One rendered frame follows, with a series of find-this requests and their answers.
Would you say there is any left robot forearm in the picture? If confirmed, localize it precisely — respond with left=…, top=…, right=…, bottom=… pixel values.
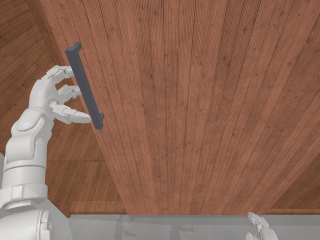
left=0, top=107, right=54, bottom=218

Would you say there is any handle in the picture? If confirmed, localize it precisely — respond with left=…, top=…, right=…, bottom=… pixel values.
left=65, top=42, right=105, bottom=130

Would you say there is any left robot hand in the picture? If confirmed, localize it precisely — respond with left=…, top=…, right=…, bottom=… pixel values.
left=28, top=65, right=92, bottom=125

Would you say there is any left robot upper arm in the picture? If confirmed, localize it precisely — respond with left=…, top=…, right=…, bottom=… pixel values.
left=0, top=209, right=55, bottom=240

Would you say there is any wardrobe door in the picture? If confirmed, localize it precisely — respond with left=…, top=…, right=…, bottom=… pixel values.
left=39, top=0, right=320, bottom=216
left=270, top=153, right=320, bottom=209

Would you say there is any right robot hand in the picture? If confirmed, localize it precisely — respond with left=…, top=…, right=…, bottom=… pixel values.
left=245, top=212, right=278, bottom=240

